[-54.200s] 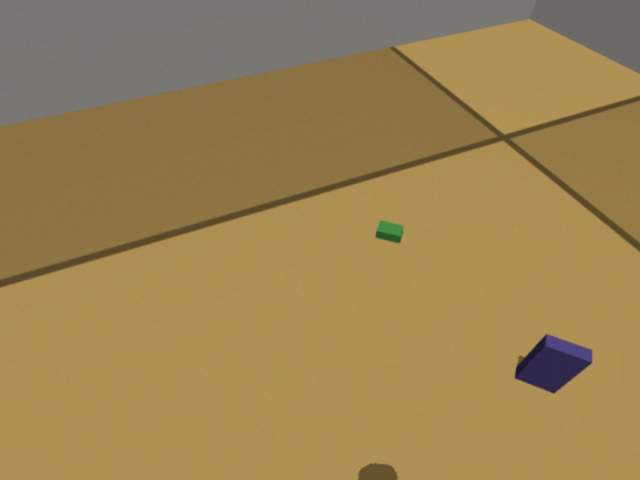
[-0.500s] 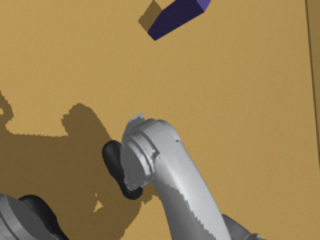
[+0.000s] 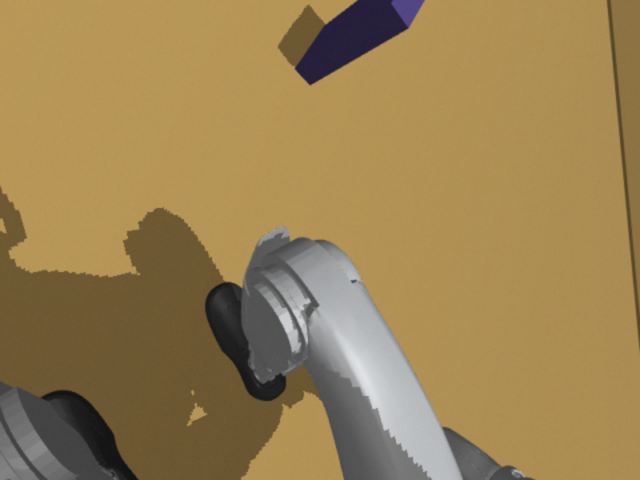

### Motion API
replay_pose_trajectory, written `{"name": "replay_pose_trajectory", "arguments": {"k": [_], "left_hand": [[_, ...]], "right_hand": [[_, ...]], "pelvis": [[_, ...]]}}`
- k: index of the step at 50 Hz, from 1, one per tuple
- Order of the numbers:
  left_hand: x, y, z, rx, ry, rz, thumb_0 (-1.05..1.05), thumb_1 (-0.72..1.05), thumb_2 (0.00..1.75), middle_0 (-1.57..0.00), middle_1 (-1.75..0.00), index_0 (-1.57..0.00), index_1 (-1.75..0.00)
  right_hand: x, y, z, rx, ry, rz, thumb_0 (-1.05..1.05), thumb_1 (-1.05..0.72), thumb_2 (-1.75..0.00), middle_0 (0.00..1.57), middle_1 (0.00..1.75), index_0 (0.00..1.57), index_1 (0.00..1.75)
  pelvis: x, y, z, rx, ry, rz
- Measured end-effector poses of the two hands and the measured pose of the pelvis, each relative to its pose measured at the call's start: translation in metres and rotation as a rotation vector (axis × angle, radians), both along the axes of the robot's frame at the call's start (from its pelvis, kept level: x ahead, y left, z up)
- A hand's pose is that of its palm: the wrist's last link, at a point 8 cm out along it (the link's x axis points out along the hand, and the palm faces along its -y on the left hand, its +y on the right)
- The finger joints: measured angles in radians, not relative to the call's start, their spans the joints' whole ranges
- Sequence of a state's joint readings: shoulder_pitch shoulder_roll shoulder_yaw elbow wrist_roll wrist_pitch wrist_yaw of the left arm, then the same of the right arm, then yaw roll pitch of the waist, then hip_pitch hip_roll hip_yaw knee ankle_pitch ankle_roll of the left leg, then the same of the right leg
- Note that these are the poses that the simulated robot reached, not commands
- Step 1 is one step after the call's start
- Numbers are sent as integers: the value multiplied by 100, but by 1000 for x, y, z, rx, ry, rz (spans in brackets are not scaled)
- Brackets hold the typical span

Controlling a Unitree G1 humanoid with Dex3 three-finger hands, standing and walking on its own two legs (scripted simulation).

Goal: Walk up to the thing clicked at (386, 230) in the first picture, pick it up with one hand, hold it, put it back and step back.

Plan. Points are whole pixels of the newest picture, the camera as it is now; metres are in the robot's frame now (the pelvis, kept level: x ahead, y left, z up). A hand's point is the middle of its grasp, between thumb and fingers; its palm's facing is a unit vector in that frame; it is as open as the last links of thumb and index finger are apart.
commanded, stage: close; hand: left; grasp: from above
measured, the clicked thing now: out of the picture +0.48 +0.38 -0.31
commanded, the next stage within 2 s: none
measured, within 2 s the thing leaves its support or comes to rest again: neither
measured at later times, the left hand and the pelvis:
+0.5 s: hand out of the picture +0.46 +0.36 -0.28, palm faces -0.24 -0.37 -0.90, open 9.5 cm; pelvis +0.00 +0.00 +0.00, yaw +0 degrees
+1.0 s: hand out of the picture +0.46 +0.37 -0.28, palm faces -0.23 -0.38 -0.89, open 9.6 cm; pelvis +0.00 +0.00 +0.00, yaw +0 degrees
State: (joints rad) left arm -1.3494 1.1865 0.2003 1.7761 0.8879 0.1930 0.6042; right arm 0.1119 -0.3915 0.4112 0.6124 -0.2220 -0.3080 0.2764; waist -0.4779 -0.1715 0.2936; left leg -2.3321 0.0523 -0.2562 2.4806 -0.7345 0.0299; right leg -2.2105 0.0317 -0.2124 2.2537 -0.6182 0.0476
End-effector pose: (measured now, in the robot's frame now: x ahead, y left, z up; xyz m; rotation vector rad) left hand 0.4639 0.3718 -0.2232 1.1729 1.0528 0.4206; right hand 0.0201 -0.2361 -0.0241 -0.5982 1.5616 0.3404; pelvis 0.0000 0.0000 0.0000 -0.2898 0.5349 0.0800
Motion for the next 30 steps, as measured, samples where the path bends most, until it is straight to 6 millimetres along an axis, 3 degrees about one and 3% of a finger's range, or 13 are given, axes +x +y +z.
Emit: {"name": "replay_pose_trajectory", "arguments": {"k": [30], "left_hand": [[0,-2,-1,0,1,12,0,15,55,-57,-69,-59,-66]], "right_hand": [[-2,-3,-1,9,14,-4,1,-92,-90,19,30,20,30]], "pelvis": [[1,-3,0,8,4,-1]]}}
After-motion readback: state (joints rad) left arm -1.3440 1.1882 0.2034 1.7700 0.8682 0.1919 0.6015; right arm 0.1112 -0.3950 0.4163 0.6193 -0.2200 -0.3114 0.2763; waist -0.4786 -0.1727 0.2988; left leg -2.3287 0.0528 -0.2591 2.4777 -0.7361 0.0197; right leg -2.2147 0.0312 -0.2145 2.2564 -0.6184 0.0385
